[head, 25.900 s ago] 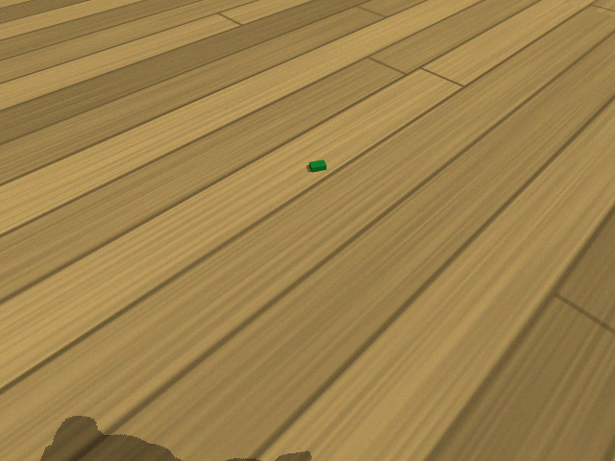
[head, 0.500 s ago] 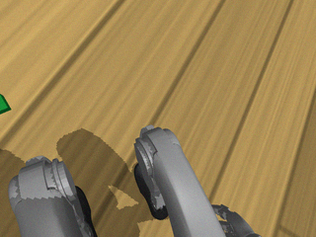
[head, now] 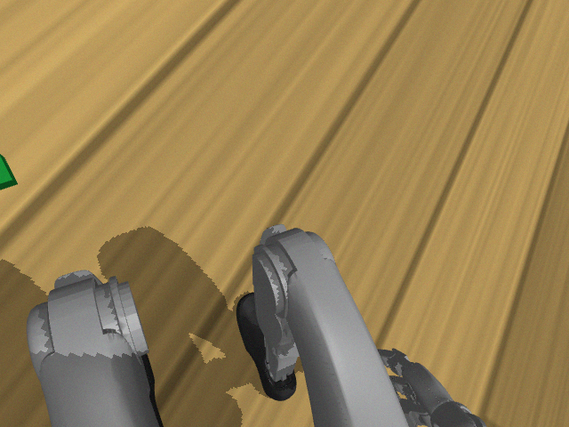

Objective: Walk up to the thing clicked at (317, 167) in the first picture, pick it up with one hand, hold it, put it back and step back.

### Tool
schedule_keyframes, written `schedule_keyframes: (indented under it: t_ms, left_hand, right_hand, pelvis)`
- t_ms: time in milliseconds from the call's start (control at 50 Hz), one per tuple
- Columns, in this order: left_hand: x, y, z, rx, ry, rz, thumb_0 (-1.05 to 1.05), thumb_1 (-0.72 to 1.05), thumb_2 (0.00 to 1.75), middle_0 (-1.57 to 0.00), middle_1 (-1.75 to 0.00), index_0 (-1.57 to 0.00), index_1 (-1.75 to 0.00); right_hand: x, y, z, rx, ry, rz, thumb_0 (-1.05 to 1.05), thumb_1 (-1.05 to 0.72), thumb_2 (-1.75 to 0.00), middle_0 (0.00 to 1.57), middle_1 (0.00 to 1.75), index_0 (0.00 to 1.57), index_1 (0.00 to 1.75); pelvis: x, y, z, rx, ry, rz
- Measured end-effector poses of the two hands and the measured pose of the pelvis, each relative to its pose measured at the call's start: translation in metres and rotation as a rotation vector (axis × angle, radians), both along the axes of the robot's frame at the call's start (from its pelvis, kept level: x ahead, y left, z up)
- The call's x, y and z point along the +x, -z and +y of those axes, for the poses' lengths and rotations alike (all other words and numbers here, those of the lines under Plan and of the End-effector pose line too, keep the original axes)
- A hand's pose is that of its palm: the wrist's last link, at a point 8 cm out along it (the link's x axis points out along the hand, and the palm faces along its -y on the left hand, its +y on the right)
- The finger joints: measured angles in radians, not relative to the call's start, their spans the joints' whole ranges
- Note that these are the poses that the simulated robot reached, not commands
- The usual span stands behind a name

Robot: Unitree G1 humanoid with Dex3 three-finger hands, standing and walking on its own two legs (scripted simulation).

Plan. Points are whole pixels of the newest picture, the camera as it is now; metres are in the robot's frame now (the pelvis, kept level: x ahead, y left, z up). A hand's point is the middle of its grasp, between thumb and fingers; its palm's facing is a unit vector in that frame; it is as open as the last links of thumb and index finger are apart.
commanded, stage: rest palm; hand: left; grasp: from above
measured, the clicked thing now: out of the picture +0.48 +0.33 -0.30
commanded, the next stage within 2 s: close in 1.66 s
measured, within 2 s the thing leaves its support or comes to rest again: neither
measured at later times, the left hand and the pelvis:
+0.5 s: hand out of the picture +0.47 +0.31 -0.25, palm faces -0.41 -0.16 -0.90, open 12.2 cm; pelvis +0.00 +0.00 -0.01, yaw -3 degrees
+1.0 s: hand out of the picture +0.46 +0.32 -0.26, palm faces -0.43 -0.18 -0.89, open 12.5 cm; pelvis +0.00 +0.01 -0.01, yaw -4 degrees
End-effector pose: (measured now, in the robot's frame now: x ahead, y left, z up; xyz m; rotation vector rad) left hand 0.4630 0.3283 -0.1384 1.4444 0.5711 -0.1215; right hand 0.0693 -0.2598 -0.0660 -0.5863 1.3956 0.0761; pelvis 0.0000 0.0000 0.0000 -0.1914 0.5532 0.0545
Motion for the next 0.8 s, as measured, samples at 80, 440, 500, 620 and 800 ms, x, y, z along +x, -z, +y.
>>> schedule_keyframes:
  t_ms: [80,440,500,620,800]
  left_hand:
    - [0.001,0.009,-0.004,0.004,-0.012,0.016,0.0,-0.19,0.7,-0.41,-0.66,-0.4,-0.67]
    - [0.01,0.047,-0.013,-0.013,-0.018,0.004,0.0,-0.18,0.68,-0.41,-0.65,-0.4,-0.66]
    - [0.01,0.049,-0.012,-0.008,-0.017,0.002,0.0,-0.18,0.68,-0.41,-0.65,-0.4,-0.66]
    - [0.006,0.052,-0.007,-0.007,-0.043,0.012,0.0,-0.18,0.68,-0.4,-0.66,-0.4,-0.67]
    - [0.002,0.059,0.001,-0.016,-0.051,0.02,0.0,-0.2,0.68,-0.39,-0.68,-0.39,-0.69]
  right_hand:
    - [-0.01,0.001,0.002,0.009,0.001,0.015,-0.01,-0.89,-0.89,0.2,0.3,0.2,0.3]
    - [-0.045,-0.003,0.014,0.044,-0.028,0.107,0.0,-0.9,-0.89,0.2,0.3,0.2,0.3]
    - [-0.04,-0.004,0.015,0.049,-0.047,0.1,0.0,-0.9,-0.89,0.2,0.3,0.2,0.3]
    - [-0.025,-0.006,0.017,0.057,-0.09,0.06,0.0,-0.9,-0.89,0.2,0.3,0.2,0.3]
    - [-0.013,-0.01,0.018,0.055,-0.133,0.05,0.0,-0.9,-0.9,0.2,0.3,0.2,0.3]
  pelvis:
    - [-0.001,0.003,-0.001,0.002,0.006,-0.008]
    - [0.0,0.012,0.001,-0.019,0.031,-0.048]
    - [0.001,0.012,0.002,-0.026,0.033,-0.051]
    - [0.001,0.012,0.003,-0.037,0.035,-0.059]
    - [0.001,0.011,0.005,-0.047,0.035,-0.063]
